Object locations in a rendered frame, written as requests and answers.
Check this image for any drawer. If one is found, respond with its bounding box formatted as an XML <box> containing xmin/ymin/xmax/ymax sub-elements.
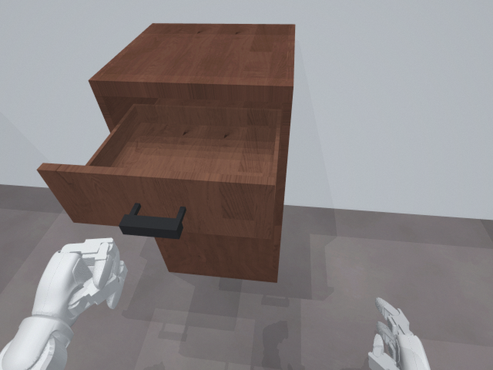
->
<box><xmin>37</xmin><ymin>104</ymin><xmax>282</xmax><ymax>240</ymax></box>

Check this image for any left robot hand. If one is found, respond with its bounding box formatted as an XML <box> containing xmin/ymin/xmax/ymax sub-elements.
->
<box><xmin>32</xmin><ymin>238</ymin><xmax>128</xmax><ymax>327</ymax></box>

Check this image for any right robot hand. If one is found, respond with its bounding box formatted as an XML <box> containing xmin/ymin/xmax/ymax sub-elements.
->
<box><xmin>368</xmin><ymin>298</ymin><xmax>431</xmax><ymax>370</ymax></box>

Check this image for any cabinet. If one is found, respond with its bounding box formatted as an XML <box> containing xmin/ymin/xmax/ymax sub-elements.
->
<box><xmin>89</xmin><ymin>23</ymin><xmax>295</xmax><ymax>283</ymax></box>

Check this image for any handle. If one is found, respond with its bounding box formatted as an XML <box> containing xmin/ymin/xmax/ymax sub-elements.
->
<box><xmin>119</xmin><ymin>203</ymin><xmax>186</xmax><ymax>239</ymax></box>

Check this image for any robot left forearm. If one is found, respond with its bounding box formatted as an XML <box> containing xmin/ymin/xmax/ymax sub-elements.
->
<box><xmin>0</xmin><ymin>315</ymin><xmax>74</xmax><ymax>370</ymax></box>

